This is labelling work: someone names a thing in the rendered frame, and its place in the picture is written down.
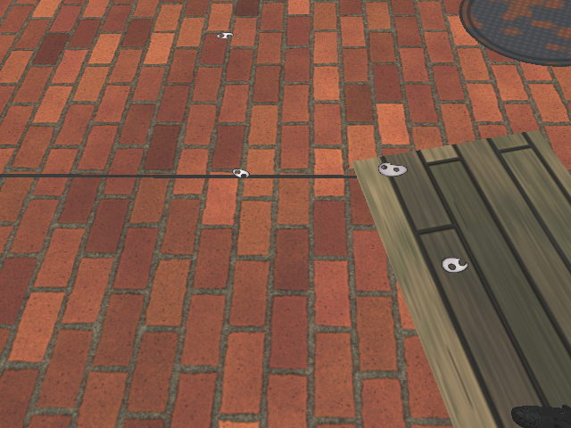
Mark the robot right hand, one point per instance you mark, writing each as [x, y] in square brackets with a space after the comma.
[542, 417]

